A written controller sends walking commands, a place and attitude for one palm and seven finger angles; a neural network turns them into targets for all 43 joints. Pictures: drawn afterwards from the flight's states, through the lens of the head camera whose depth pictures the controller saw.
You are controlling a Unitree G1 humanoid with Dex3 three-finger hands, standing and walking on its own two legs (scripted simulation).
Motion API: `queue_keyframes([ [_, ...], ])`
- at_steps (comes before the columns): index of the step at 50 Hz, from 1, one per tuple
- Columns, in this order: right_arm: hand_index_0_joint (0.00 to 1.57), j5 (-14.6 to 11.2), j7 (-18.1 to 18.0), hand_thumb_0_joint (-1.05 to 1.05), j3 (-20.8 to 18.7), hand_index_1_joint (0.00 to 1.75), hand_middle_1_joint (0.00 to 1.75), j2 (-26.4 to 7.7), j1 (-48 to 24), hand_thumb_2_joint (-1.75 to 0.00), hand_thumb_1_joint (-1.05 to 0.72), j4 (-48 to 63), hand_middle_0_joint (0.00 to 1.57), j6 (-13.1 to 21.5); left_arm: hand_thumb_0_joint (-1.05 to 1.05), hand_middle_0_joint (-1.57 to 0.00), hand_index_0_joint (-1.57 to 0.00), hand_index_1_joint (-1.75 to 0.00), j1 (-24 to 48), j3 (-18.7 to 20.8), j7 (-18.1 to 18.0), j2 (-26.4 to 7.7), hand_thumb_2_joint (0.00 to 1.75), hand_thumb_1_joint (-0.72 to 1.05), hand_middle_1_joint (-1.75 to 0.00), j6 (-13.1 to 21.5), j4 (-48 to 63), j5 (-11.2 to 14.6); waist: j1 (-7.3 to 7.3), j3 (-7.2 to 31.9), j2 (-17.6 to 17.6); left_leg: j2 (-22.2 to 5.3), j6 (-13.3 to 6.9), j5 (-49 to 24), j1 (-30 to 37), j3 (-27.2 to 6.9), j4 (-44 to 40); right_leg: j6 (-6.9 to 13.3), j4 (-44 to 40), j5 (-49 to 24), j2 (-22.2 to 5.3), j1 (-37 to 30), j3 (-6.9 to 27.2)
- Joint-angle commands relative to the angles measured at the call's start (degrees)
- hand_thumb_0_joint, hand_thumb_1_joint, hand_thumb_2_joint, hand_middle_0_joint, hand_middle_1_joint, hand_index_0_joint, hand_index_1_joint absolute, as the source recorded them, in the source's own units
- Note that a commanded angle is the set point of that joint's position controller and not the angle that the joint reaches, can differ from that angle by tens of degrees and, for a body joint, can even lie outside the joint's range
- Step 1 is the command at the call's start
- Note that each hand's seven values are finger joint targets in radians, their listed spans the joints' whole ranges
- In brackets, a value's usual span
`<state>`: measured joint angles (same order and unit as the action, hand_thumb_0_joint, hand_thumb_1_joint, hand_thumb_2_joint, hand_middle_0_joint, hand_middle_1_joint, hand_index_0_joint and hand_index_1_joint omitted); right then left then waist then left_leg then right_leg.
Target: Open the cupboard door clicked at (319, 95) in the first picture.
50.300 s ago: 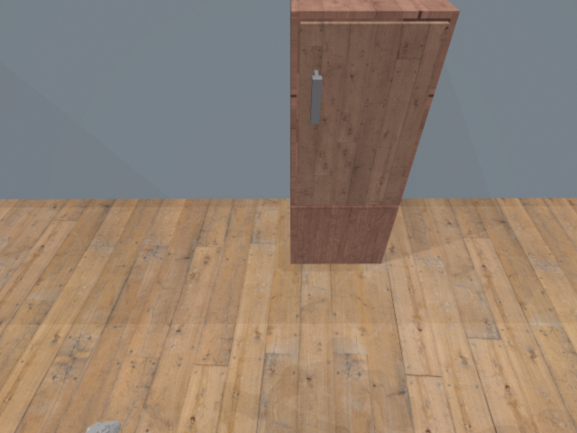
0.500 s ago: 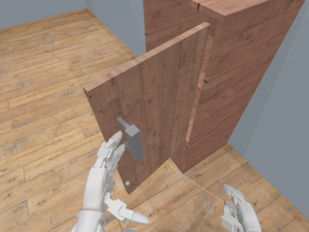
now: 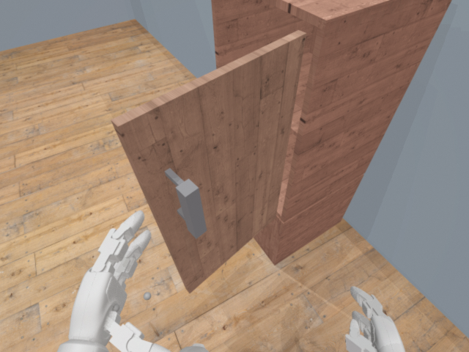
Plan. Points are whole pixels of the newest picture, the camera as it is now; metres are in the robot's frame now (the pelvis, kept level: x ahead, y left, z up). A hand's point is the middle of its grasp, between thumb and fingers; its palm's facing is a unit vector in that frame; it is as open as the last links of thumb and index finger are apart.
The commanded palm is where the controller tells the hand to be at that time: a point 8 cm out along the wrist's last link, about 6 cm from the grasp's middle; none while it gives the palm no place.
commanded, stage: draw the hand back to the body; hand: left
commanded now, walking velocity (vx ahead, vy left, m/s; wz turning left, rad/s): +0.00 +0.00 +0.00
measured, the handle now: (184, 203) +0.33 +0.11 +0.09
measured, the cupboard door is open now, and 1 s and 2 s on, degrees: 100 100 100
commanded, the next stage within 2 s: step back with the hand held close in 1.68 s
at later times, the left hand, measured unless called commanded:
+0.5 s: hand (102, 287) +0.18 +0.18 +0.12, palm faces -0.01 -1.00 -0.06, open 16.3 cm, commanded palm +0.15 +0.24 +0.14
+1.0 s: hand (26, 249) +0.21 +0.26 +0.17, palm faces +0.30 -0.88 -0.37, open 12.7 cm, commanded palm +0.16 +0.30 +0.20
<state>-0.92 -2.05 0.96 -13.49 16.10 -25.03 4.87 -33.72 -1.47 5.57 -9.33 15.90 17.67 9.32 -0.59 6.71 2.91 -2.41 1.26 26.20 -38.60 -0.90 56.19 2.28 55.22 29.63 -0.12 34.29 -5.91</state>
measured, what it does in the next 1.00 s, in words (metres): rises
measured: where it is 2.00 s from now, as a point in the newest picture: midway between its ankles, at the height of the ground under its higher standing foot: outside the picture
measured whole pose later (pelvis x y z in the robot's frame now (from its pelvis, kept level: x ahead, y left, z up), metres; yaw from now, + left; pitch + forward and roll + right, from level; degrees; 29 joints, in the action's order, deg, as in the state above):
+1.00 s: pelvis +0.01 +0.04 +0.05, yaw -1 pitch -1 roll -1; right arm -0.4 -5.8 3.9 -12.8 14.1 -32.4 7.5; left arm -31.4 9.6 -7.3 -18.1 1.7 26.4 2.1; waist -3.4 1.1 3.4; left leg -0.2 -2.0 17.9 -14.5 2.5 33.7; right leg -1.2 30.0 18.5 -1.4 9.9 -2.9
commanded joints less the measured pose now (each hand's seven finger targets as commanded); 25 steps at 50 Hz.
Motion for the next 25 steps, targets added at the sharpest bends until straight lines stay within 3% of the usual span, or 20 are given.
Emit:
queue_keyframes([
  [1, 0.20, -0.31, -0.86, 0.00, -2.15, 0.30, 0.30, -5.02, -5.00, -0.90, -0.90, 9.91, 0.20, 4.35, 0.00, -0.15, -0.15, -0.30, 3.76, 2.97, 2.22, -4.07, 0.30, -0.50, -0.30, 4.08, 12.79, 2.41, 1.59, 4.62, -4.91, 3.28, -2.26, -8.38, 2.74, 0.27, -4.22, -2.82, -13.50, -12.73, -0.82, -2.93, 8.60],
  [4, 0.20, -0.39, -1.19, 0.00, -2.23, 0.30, 0.30, -5.09, -4.63, -0.90, -0.90, 9.64, 0.20, 5.32, 0.00, -0.15, -0.15, -0.30, 4.31, 2.57, 2.70, -3.82, 0.30, -0.50, -0.30, 4.58, 12.71, 2.99, 1.49, 4.88, -4.20, 3.21, -2.28, -8.00, 3.11, 0.02, -4.28, -2.62, -13.44, -11.09, -0.68, -2.19, 8.27],
  [8, 0.20, -0.70, -1.43, 0.00, -2.25, 0.30, 0.30, -4.97, -5.01, -0.90, -0.90, 9.81, 0.20, 5.86, 0.00, -0.15, -0.15, -0.30, 5.54, 5.66, 1.62, -6.84, 0.30, -0.50, -0.30, 4.13, 14.95, 2.92, 0.31, 6.02, -2.57, 3.09, -2.46, -8.00, 4.58, 0.09, -5.64, -1.99, -13.82, -8.51, -0.29, -3.10, 7.85],
  [10, 0.20, -0.85, -1.60, 0.00, -2.27, 0.30, 0.30, -4.92, -5.13, -0.90, -0.90, 9.38, 0.20, 5.71, 0.00, -0.15, -0.15, -0.30, 4.76, 8.21, 0.84, -8.51, 0.30, -0.50, -0.30, 2.82, 13.91, 2.83, -0.39, 6.45, -4.05, 2.92, -2.54, -8.54, 5.17, 0.02, -6.53, -1.89, -14.22, -8.61, 0.01, -4.48, 7.44],
  [13, 0.20, -1.42, -1.60, 0.00, -1.92, 0.30, 0.30, -4.51, -5.73, -0.90, -0.90, 9.58, 0.20, 5.95, 0.00, -0.15, -0.15, -0.30, 2.74, 7.69, 0.92, -6.66, 0.30, -0.50, -0.30, 0.64, 14.60, 3.79, -0.69, 5.45, -1.69, 2.82, -2.51, -9.45, 7.42, -0.08, -8.79, -1.74, -13.80, -11.63, 0.62, -4.87, 5.27],
  [17, 0.20, -1.73, -1.72, 0.00, -1.52, 0.30, 0.30, -4.81, -6.19, -0.90, -0.90, 9.59, 0.20, 6.25, 0.00, -0.15, -0.15, -0.30, 0.70, 7.19, 2.59, -6.17, 0.30, -0.50, -0.30, -2.24, 16.17, 4.94, -0.85, 4.66, -1.80, 2.65, -2.67, -11.67, 9.51, -0.34, -10.82, -1.89, -13.82, -16.10, 1.12, -6.34, 3.38],
  [22, 0.20, -1.70, -2.06, 0.00, -1.13, 0.30, 0.30, -5.20, -5.88, -0.90, -0.90, 9.13, 0.20, 7.05, 0.00, -0.15, -0.15, -0.30, 2.98, 8.45, 4.07, -7.90, 0.30, -0.50, -0.30, -3.78, 19.28, 5.47, -0.35, 2.96, -1.52, 2.37, -2.66, -12.39, 11.85, -1.16, -12.77, -1.75, -14.16, -16.73, 1.64, -6.14, 1.89],
  [25, 0.20, -1.63, -2.12, 0.00, -0.98, 0.30, 0.30, -5.29, -5.84, -0.90, -0.90, 8.80, 0.20, 7.55, 0.00, -0.15, -0.15, -0.30, 2.88, 10.44, 4.13, -9.03, 0.30, -0.50, -0.30, -4.28, 20.77, 5.82, -1.15, 3.87, -1.10, 2.23, -2.52, -13.71, 13.38, -1.59, -13.63, -1.46, -14.02, -17.58, 1.96, -7.39, 1.08],
])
